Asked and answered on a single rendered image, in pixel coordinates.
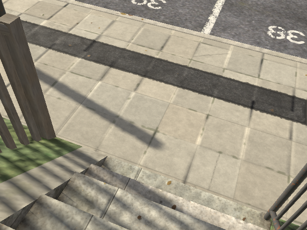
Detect stairs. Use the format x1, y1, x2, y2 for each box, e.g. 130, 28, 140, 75
0, 156, 271, 230

